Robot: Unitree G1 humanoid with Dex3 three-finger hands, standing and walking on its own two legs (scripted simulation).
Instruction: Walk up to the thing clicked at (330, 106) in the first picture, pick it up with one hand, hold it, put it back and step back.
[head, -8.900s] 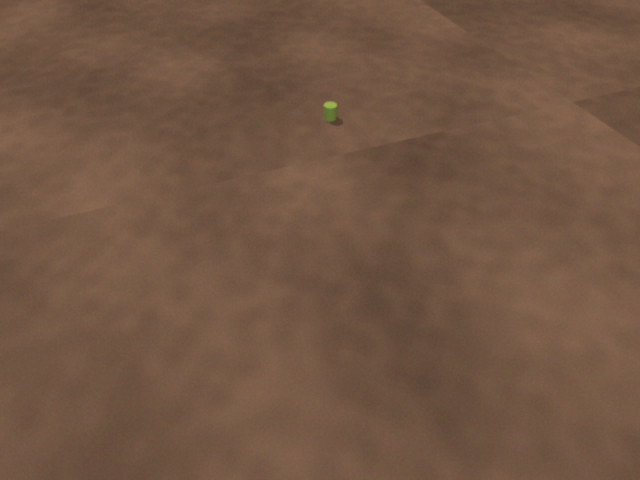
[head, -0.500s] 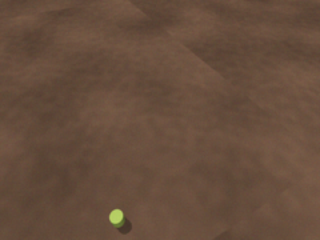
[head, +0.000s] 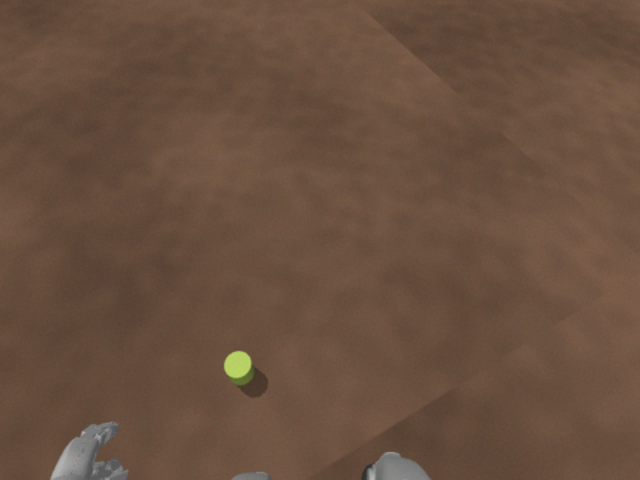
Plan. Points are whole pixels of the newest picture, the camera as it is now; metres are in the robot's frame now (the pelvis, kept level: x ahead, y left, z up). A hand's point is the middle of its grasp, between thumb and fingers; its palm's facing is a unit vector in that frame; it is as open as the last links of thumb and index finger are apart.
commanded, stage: walk up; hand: left
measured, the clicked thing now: (239, 368) +0.44 +0.23 -0.71
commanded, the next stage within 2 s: none
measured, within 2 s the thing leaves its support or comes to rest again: neither
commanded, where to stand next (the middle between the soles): +0.06 -0.02 m, yaw +1 degrees
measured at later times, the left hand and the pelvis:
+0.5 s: hand out of the picture +0.02 +0.24 -0.14, palm faces -0.08 -0.91 -0.40, open 7.3 cm; pelvis -0.10 -0.01 +0.00, yaw -4 degrees
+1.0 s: hand out of the picture -0.13 +0.24 -0.14, palm faces -0.03 -0.92 -0.38, open 7.3 cm; pelvis -0.24 -0.03 +0.01, yaw -3 degrees
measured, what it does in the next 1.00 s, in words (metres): walks backwards: right foot, then left foot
